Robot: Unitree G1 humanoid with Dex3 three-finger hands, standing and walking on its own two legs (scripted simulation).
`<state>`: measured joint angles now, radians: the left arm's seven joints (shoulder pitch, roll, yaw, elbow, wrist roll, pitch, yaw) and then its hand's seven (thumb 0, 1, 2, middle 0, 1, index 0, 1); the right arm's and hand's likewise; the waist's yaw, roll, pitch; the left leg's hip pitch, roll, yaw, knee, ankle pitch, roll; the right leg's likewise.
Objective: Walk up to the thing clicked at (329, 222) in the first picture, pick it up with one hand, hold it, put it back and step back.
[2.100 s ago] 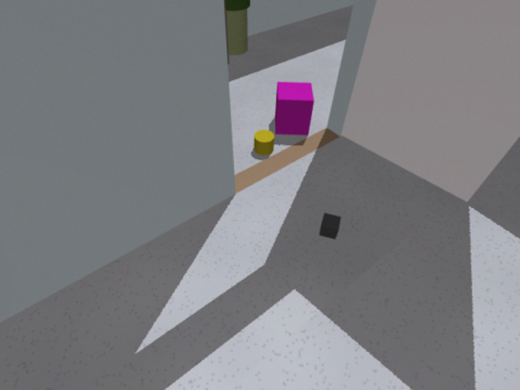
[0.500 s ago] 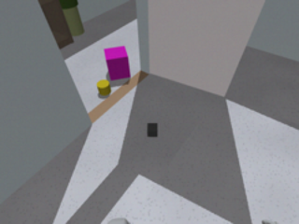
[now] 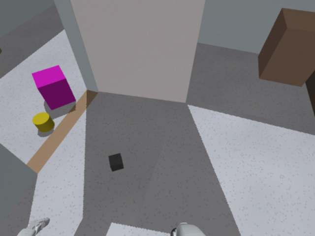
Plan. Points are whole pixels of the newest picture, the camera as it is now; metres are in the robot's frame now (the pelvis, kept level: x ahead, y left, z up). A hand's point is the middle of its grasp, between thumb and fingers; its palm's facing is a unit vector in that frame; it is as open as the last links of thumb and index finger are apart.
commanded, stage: walk up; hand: left
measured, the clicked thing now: (116, 162) +0.66 +0.21 -0.72
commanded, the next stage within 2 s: none
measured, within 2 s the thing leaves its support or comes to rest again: neither
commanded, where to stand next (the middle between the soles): +0.30 +0.02 m, yaw -6 degrees
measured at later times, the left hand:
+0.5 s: hand (56, 218) +0.22 +0.28 -0.15, palm faces -0.12 -0.92 -0.38, open 7.3 cm
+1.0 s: hand (78, 170) +0.36 +0.24 -0.14, palm faces -0.17 -0.90 -0.41, open 7.3 cm
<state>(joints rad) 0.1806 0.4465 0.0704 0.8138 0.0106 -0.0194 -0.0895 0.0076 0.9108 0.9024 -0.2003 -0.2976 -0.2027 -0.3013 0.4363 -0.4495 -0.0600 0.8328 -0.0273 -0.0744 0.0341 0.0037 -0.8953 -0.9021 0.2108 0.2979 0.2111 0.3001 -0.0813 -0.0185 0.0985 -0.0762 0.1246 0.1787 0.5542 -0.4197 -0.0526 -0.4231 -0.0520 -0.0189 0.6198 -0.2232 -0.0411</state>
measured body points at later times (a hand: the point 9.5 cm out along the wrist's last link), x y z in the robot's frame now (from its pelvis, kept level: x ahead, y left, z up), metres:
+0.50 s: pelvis +0.17 +0.01 -0.01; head +0.19 +0.02 +0.44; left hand +0.23 +0.33 -0.12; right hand +0.23 -0.32 -0.10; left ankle +0.26 +0.12 -0.72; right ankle +0.11 -0.12 -0.70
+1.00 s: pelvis +0.23 -0.01 -0.01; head +0.25 -0.03 +0.44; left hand +0.37 +0.28 -0.11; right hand +0.27 -0.32 -0.14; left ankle +0.26 +0.13 -0.72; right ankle +0.26 -0.13 -0.72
